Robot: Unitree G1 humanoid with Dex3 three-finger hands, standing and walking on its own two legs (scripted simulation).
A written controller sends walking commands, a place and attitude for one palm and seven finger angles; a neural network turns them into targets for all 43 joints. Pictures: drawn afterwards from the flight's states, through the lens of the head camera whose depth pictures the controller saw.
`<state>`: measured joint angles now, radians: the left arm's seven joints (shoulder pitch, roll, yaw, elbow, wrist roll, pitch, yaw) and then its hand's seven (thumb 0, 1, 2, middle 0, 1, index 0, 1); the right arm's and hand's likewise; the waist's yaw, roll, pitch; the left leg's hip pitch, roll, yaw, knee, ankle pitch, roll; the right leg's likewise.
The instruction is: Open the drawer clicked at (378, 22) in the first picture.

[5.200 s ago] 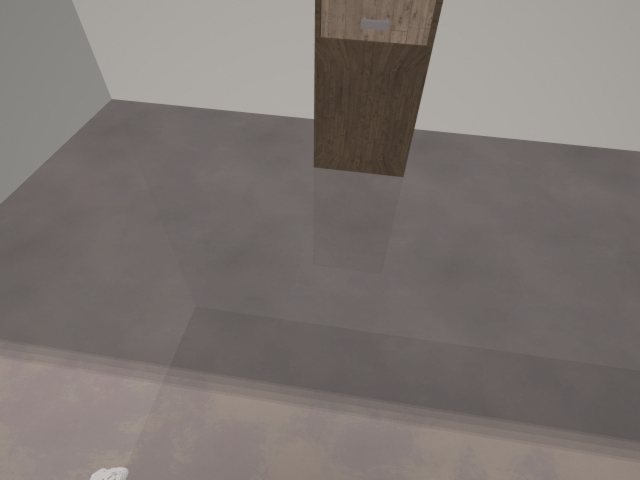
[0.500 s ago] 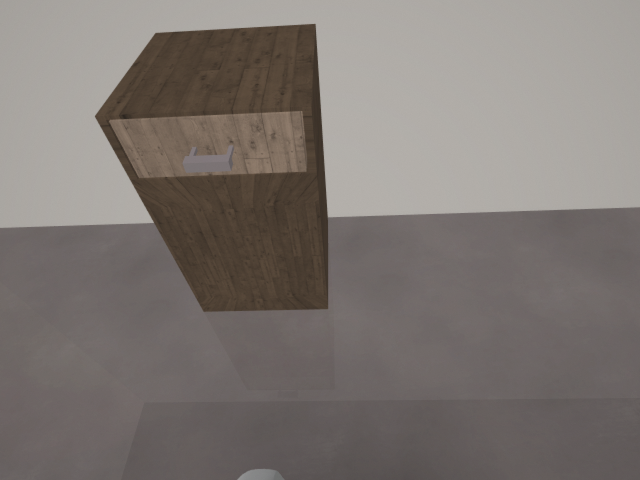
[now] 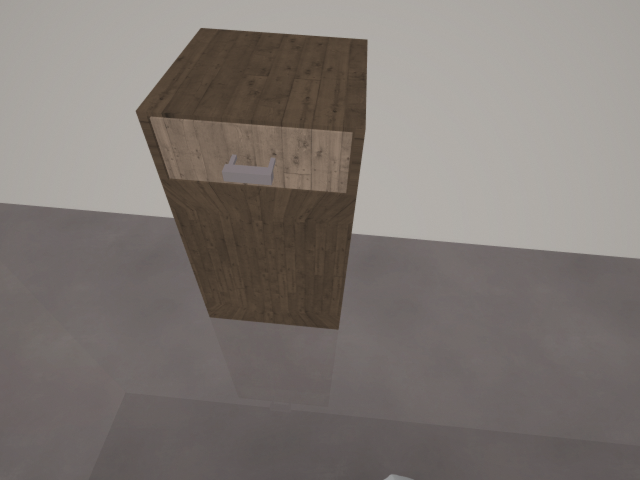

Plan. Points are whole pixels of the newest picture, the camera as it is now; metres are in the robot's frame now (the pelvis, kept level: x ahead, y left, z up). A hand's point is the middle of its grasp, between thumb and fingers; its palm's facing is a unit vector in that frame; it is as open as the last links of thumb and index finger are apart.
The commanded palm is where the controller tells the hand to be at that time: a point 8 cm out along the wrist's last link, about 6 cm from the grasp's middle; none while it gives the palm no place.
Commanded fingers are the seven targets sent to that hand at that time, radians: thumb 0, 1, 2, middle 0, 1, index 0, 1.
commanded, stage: take the last steps up to it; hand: left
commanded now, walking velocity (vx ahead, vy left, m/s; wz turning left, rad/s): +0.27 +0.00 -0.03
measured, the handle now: (250, 167) +0.71 +0.20 -0.05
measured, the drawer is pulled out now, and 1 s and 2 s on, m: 0.00 0.00 0.00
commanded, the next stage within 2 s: come to a stop and stand still in 0.34 s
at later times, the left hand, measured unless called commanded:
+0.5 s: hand (224, 461) +0.18 +0.15 -0.17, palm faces +0.04 -0.98 -0.19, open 7.3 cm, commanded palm none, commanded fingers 0.00 0.90 0.90 -0.20 -0.30 -0.20 -0.30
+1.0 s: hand (230, 415) +0.24 +0.16 -0.17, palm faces -0.02 -0.95 -0.30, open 7.4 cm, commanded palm none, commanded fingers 0.00 0.90 0.90 -0.20 -0.30 -0.20 -0.30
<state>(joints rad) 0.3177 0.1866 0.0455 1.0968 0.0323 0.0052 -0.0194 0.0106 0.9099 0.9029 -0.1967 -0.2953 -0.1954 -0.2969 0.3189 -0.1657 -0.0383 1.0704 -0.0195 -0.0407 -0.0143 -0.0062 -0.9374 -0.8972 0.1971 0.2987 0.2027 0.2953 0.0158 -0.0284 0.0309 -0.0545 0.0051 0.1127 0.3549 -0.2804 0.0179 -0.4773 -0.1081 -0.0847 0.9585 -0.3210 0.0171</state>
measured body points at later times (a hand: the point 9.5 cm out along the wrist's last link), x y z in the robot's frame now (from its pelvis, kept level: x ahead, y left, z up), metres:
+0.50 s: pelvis +0.16 -0.02 +0.00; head +0.18 -0.02 +0.45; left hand +0.18 +0.21 -0.16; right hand +0.20 -0.26 -0.15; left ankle +0.21 +0.10 -0.72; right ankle +0.14 -0.13 -0.74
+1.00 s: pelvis +0.17 -0.05 -0.02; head +0.20 -0.07 +0.43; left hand +0.24 +0.21 -0.15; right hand +0.23 -0.29 -0.18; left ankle +0.23 +0.10 -0.74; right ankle +0.16 -0.17 -0.75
